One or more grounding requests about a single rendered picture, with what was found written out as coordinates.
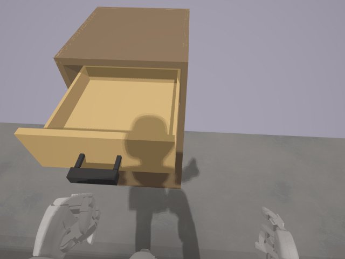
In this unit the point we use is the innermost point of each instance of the handle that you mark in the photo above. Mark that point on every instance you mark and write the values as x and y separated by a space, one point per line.
77 174

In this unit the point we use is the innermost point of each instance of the right robot hand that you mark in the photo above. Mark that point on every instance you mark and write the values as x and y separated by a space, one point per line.
280 244

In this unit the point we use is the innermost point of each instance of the left robot hand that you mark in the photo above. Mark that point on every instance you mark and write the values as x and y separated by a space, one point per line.
77 214

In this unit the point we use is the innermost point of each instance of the drawer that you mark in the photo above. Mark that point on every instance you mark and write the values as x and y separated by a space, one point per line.
109 111

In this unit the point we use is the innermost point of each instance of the cabinet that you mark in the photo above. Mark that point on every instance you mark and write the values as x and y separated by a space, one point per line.
134 37

